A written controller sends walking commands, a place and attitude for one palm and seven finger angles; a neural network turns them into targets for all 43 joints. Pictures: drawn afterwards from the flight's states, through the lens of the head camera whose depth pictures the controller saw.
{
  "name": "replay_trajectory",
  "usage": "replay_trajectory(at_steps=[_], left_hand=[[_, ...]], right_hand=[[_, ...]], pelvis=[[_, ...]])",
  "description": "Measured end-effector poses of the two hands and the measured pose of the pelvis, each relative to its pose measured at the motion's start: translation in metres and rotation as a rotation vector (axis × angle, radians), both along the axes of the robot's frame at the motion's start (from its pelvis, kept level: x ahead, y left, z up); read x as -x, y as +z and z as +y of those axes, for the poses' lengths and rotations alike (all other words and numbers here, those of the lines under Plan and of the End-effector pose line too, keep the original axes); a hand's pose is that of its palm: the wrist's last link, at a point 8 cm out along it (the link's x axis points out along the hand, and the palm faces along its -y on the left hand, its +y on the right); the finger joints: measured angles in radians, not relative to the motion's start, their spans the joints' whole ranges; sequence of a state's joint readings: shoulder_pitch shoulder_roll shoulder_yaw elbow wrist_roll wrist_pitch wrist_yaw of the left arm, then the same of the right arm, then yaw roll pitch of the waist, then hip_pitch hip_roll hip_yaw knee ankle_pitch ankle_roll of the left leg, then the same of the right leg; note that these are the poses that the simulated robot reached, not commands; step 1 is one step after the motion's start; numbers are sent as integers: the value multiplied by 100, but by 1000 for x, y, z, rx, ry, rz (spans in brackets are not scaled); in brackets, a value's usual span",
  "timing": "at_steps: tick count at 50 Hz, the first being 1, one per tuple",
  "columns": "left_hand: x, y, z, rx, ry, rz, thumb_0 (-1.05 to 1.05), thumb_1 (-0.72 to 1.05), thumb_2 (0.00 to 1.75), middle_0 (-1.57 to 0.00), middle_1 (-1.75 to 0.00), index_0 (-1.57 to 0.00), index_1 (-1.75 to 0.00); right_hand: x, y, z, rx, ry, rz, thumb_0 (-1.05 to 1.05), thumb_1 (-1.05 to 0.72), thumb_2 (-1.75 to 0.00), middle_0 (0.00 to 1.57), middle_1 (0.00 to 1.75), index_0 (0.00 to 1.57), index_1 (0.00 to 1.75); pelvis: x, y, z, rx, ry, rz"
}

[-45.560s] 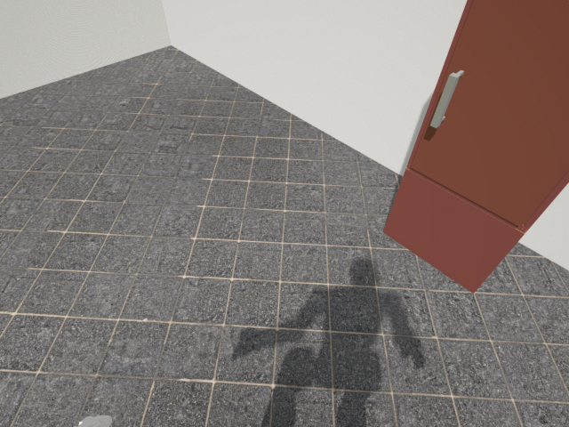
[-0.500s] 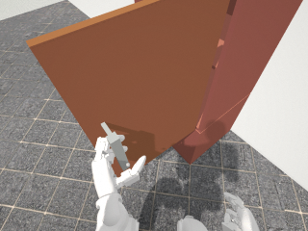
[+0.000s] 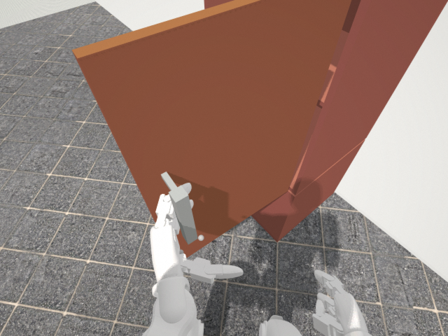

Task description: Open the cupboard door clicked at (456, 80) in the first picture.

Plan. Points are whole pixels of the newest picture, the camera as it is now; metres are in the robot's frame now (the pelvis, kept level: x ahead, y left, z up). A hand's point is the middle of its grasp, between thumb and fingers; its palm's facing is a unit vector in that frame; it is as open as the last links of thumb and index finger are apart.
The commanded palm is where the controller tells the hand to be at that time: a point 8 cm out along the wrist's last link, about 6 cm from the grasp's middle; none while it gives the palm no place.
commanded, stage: slide the hand sideways off the handle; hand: left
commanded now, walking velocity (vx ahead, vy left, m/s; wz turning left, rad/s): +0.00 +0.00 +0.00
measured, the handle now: (179, 210) +0.33 +0.10 +0.04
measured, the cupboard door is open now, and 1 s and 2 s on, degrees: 86 90 90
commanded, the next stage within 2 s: draw the hand back to the body in 1.26 s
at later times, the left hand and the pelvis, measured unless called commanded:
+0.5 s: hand (197, 265) +0.23 +0.06 +0.04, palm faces -0.13 -0.99 +0.02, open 16.2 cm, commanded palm +0.21 +0.12 +0.04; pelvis -0.01 +0.03 -0.01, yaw -1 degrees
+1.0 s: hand (165, 292) +0.19 +0.10 +0.04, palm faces -0.09 -1.00 -0.01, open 16.2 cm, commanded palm +0.16 +0.17 +0.04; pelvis +0.00 +0.01 -0.03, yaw -1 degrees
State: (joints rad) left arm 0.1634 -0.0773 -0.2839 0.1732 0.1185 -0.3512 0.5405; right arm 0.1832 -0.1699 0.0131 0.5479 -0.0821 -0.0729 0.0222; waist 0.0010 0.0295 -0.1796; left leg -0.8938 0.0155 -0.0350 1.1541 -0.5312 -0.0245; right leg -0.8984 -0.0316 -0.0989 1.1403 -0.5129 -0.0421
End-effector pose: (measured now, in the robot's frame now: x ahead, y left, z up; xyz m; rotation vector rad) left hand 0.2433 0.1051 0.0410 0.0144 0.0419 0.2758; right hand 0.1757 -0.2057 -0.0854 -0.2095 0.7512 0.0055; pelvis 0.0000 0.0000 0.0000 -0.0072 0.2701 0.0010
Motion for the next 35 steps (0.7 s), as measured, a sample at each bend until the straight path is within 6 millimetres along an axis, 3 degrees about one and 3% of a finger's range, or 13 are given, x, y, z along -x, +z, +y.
replay_trajectory(at_steps=[5, 13, 23, 35], left_hand=[[1, 0, 3, -11, -21, -5, -1, -50, 30, -37, -59, -35, -64], [15, -1, 12, 5, -447, -26, -1, -50, 30, -23, -40, -17, -43], [23, -1, 8, 45, -406, -31, -1, -50, 30, -15, -32, -17, -33], [47, 3, 30, 33, -370, -10, -1, -50, 30, -16, -31, -18, -32]], right_hand=[[-1, 1, 5, 3, 11, -9, 1, -90, -90, 20, 30, 20, 30], [11, -2, 2, 7, -31, -19, 1, -90, -90, 20, 30, 20, 30], [19, -3, 10, 3, -56, -16, 1, -90, -90, 20, 30, 20, 30], [3, 2, 19, -21, -32, -47, 1, -90, -90, 20, 30, 20, 30]], pelvis=[[2, -1, 5, 5, 2, -2], [7, -9, 16, 14, 5, -9], [6, -14, 26, 7, -17, 7], [0, -15, 24, 10, -18, 9]])
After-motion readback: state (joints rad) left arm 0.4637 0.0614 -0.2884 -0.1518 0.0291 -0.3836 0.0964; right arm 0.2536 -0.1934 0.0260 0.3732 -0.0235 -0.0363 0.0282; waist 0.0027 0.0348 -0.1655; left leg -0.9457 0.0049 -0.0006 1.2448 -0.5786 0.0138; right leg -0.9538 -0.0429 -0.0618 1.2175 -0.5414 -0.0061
